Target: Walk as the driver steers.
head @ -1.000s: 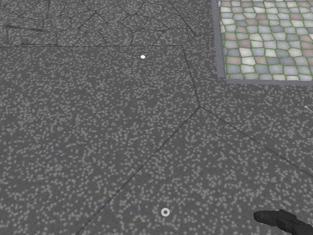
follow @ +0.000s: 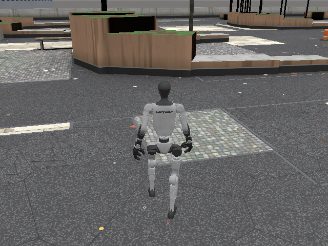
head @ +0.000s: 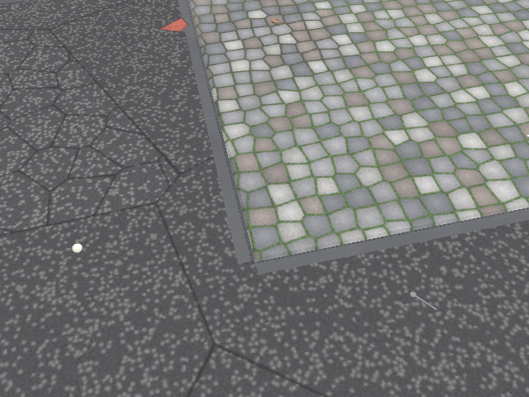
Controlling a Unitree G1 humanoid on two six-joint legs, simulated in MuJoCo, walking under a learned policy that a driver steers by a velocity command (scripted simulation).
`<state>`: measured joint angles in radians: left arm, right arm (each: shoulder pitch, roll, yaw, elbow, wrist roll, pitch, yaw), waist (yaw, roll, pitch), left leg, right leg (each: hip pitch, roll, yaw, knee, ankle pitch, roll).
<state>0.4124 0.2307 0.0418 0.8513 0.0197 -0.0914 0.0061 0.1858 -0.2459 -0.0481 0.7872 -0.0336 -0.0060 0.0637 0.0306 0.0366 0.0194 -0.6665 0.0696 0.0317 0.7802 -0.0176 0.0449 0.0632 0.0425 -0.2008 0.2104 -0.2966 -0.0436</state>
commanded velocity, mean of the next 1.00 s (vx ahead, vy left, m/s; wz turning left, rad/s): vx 0.22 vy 0.00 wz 0.23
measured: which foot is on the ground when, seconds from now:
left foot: up 0.00-0.12, down 0.14-0.66, up 0.68-0.90, down 0.92-1.00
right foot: down 0.00-0.12, up 0.14-0.62, down 0.64-1.00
